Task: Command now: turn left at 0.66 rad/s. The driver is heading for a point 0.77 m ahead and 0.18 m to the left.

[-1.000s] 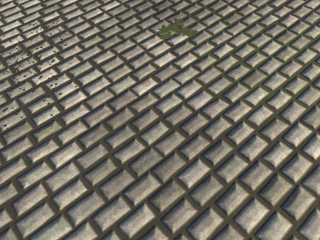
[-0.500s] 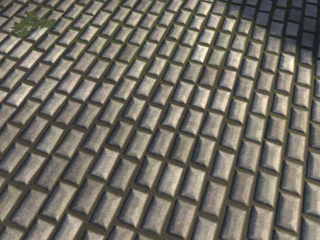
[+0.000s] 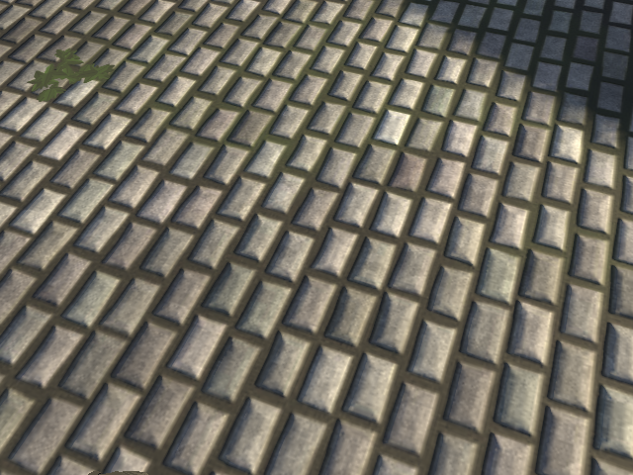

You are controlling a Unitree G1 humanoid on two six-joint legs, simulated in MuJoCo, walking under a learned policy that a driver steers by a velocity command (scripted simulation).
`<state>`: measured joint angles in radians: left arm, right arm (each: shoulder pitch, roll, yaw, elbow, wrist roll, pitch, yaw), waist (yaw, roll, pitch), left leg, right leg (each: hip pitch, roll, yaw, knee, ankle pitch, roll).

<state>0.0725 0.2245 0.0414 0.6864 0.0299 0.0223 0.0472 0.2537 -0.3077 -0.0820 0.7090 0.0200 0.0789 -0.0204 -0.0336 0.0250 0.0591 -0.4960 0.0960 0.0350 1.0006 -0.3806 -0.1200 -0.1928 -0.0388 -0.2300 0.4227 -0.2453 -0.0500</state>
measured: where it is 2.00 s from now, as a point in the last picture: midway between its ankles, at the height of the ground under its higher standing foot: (255, 291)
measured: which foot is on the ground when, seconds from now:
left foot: up 0.00-0.18, down 0.20-0.74, up 0.76-1.00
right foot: down 0.00-0.20, up 0.22-0.70, down 0.72-1.00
